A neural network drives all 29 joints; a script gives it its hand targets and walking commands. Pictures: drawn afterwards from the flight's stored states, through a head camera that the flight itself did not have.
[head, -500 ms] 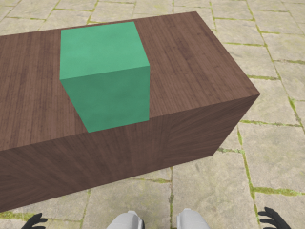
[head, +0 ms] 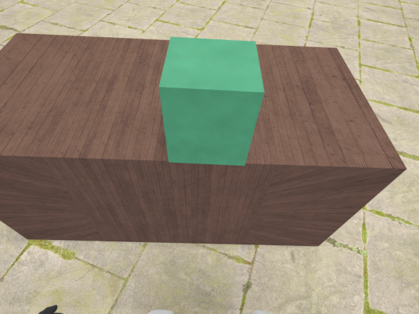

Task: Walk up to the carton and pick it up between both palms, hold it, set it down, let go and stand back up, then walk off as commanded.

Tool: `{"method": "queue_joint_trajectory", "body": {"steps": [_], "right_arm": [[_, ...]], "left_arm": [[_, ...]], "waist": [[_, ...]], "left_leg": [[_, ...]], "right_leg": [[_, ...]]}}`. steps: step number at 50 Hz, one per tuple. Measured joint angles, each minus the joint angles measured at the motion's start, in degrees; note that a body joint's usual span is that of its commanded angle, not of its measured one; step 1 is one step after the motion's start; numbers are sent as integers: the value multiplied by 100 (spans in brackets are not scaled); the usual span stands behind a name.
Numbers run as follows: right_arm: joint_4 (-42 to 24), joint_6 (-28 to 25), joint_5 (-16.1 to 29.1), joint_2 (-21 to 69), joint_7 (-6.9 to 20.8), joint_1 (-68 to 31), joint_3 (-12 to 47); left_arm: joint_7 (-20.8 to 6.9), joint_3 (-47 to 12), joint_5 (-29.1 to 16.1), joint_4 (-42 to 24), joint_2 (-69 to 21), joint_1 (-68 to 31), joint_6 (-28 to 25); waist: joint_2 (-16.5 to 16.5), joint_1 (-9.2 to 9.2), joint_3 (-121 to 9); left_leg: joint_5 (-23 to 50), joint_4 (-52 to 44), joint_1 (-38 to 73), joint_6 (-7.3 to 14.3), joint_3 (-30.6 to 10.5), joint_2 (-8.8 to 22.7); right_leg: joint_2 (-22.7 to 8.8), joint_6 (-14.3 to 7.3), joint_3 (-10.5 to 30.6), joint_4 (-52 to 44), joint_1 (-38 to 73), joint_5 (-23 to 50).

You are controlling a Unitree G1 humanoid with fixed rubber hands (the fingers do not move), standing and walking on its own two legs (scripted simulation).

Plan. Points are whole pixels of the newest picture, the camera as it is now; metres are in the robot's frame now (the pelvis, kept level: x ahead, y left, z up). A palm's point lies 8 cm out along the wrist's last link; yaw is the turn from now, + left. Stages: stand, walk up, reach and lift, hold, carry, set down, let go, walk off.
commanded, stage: walk up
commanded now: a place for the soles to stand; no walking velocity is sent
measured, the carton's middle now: (209, 105) +0.59 +0.05 +0.03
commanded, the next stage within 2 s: none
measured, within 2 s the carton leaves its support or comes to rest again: neither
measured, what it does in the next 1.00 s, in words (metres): steps on the spot: right foot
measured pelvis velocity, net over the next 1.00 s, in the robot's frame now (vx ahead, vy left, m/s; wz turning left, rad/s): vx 0.04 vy -0.02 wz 0.12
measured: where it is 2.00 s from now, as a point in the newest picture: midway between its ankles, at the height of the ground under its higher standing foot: outside the picture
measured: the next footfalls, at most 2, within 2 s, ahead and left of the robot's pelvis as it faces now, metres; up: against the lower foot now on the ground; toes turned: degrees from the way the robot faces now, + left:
right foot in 0.26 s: +0.10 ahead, -0.15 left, +0.00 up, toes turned -1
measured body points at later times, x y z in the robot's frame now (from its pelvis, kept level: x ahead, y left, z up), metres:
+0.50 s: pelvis +0.00 -0.02 +0.01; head +0.02 -0.03 +0.46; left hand +0.04 +0.30 -0.10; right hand +0.11 -0.33 -0.12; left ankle +0.01 +0.11 -0.72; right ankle +0.06 -0.15 -0.72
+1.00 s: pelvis +0.04 -0.02 +0.03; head +0.04 -0.01 +0.48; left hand +0.11 +0.29 -0.10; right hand +0.18 -0.32 -0.09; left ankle +0.01 +0.11 -0.72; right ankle +0.06 -0.15 -0.72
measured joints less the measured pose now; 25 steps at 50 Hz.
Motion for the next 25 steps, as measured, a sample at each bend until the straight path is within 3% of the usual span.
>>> {"method": "queue_joint_trajectory", "body": {"steps": [2,5,10,14,16,19,22,25], "right_arm": [[-20,-96,-77,91,-13,-27,62],[-69,-129,-65,100,-11,-12,135],[-46,-146,-23,105,-54,-288,222],[41,-1,13,66,-2,-555,274],[141,83,49,57,-11,-657,273],[316,126,78,112,20,-656,267],[483,55,50,71,84,-585,248],[684,54,-22,127,92,-582,264]], "left_arm": [[15,4,-64,258,-4,72,107],[-4,-55,-134,574,-79,35,164],[-6,-77,-190,704,-148,-118,53],[-22,-93,-141,914,-227,-223,-19],[-11,-117,-85,1038,-324,-266,-84],[-7,-157,-59,1148,-371,-363,-136],[-2,-217,-78,1201,-392,-463,-146],[15,-230,-141,1229,-315,-549,-166]], "waist": [[-227,6,-130],[-180,-200,-366],[-202,-207,-265],[99,-253,-254],[411,-252,-243],[497,-142,-350],[606,-163,-381],[509,-137,-246]], "left_leg": [[-75,95,16,24,56,-82],[-200,184,-59,108,-225,-6],[-116,120,35,-51,-252,33],[-284,463,-130,-104,-379,174],[-504,697,-217,-34,-566,294],[-1110,1010,-433,101,-545,110],[-578,182,-221,197,-318,101],[265,-289,-28,50,-239,16]], "right_leg": [[78,25,359,457,-171,-531],[372,33,563,860,-346,-1022],[362,61,807,394,-432,-342],[524,89,720,-236,-144,417],[675,179,554,-363,-40,593],[602,93,504,-569,-69,581],[511,112,411,-831,-57,725],[399,221,479,-815,-57,753]]}}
